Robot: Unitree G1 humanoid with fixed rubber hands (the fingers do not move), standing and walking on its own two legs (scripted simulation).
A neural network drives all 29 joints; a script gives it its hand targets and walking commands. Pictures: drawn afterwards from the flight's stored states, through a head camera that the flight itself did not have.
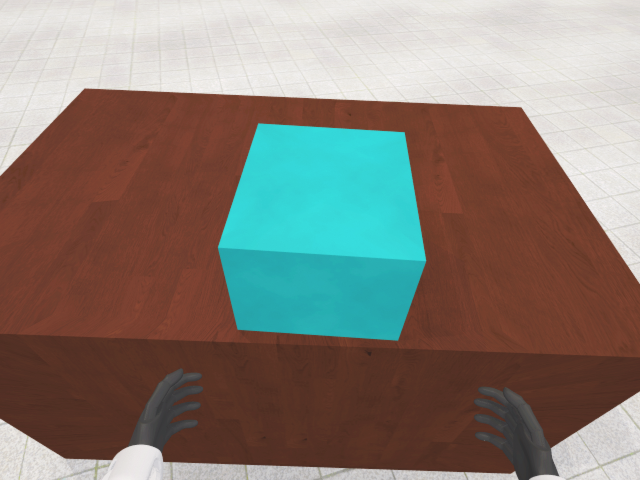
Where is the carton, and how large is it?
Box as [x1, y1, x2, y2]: [218, 123, 425, 340]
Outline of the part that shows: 258,123 218,246 237,328 249,330 397,340 425,262 404,132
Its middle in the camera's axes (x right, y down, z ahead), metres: +0.00 -0.02 +0.64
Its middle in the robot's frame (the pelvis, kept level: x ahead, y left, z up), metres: +0.48 +0.05 +0.03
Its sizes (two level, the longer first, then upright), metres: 0.288 0.251 0.192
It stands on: a pedestal, 0.72 m high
